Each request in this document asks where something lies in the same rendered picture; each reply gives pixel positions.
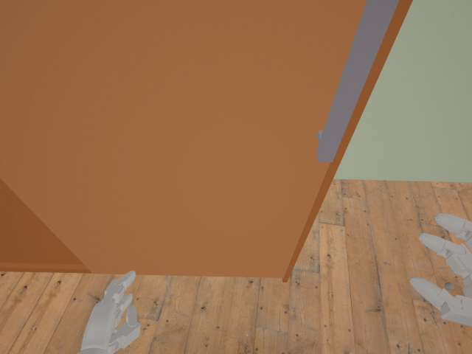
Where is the left robot hand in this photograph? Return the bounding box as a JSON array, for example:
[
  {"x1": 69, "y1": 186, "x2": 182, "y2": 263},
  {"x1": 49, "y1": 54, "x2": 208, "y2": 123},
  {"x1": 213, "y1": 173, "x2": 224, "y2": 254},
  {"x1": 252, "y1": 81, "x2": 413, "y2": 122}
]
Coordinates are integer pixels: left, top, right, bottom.
[{"x1": 80, "y1": 271, "x2": 141, "y2": 354}]

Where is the right robot hand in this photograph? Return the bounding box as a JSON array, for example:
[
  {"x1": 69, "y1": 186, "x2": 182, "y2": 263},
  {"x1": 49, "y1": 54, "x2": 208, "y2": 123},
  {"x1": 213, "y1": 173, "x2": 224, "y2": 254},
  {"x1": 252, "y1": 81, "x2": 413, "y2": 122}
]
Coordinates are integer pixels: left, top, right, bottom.
[{"x1": 410, "y1": 213, "x2": 472, "y2": 327}]

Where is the wardrobe door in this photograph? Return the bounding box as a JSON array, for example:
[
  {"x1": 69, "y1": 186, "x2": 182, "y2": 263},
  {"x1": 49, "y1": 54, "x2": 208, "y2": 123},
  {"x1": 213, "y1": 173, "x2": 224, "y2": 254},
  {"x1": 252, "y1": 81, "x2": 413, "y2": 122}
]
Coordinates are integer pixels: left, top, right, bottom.
[
  {"x1": 0, "y1": 179, "x2": 84, "y2": 265},
  {"x1": 0, "y1": 0, "x2": 367, "y2": 278}
]

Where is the handle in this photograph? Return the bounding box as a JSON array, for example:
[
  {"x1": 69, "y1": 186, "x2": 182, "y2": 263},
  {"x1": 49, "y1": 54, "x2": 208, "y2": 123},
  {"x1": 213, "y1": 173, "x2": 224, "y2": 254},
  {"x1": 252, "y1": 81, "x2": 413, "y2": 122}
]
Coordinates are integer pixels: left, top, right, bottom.
[{"x1": 316, "y1": 0, "x2": 399, "y2": 162}]

